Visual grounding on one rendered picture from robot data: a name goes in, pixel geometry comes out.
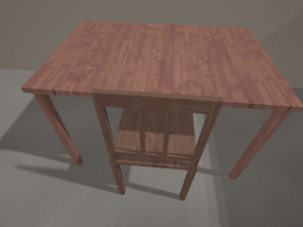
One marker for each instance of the table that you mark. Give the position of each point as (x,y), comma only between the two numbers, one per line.
(227,62)

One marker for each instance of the chair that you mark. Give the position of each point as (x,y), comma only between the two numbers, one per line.
(155,130)

